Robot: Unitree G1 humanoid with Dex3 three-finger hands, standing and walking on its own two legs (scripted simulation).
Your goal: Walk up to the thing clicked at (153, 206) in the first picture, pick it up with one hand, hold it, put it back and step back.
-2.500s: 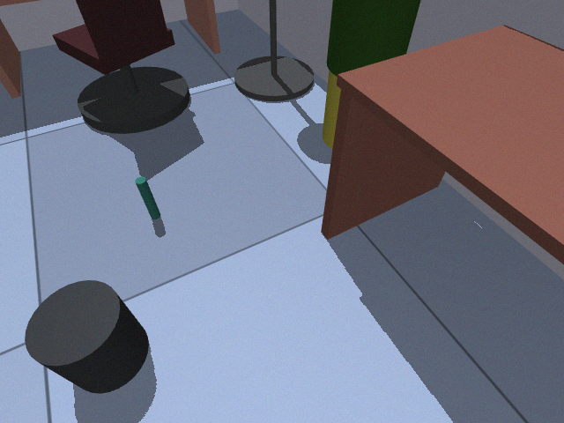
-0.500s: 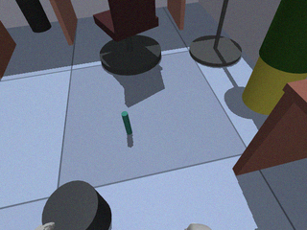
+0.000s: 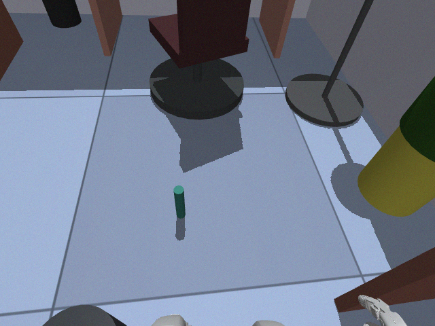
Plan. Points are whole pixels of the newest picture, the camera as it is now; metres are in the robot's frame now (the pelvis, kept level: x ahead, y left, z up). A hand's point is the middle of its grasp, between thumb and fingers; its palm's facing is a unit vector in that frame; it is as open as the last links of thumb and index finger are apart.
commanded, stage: walk up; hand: left
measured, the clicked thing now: (179, 203) +0.69 +0.15 -0.64
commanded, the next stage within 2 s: none
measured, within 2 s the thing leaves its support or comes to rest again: neither
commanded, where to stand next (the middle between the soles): +0.33 -0.05 m, yaw -1 degrees
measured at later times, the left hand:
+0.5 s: hand (118, 275) +0.22 +0.21 -0.11, palm faces -0.02 -0.91 -0.42, open 7.3 cm
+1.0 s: hand (123, 244) +0.31 +0.23 -0.15, palm faces -0.09 -0.93 -0.35, open 7.3 cm
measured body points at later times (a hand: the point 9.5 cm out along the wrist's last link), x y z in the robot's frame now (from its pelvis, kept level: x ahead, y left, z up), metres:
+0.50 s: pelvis +0.16 -0.06 +0.01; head +0.17 -0.09 +0.46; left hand +0.22 +0.26 -0.08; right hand +0.21 -0.38 -0.12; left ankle +0.14 +0.08 -0.66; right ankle +0.20 -0.18 -0.72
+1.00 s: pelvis +0.24 -0.04 +0.00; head +0.27 -0.02 +0.45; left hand +0.31 +0.28 -0.13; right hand +0.32 -0.35 -0.10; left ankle +0.31 +0.08 -0.72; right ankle +0.26 -0.18 -0.70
